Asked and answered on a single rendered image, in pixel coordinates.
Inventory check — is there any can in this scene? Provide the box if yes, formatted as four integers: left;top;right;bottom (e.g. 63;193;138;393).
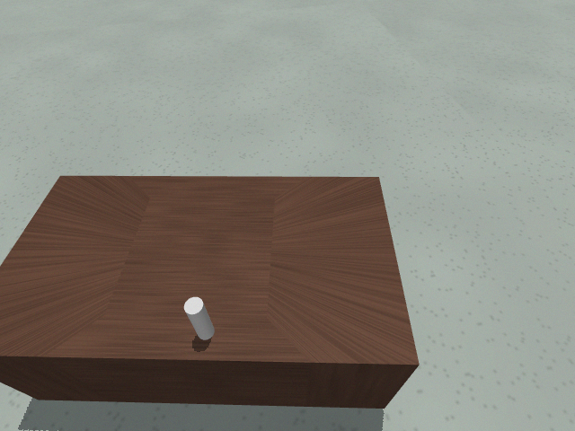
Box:
184;297;215;340

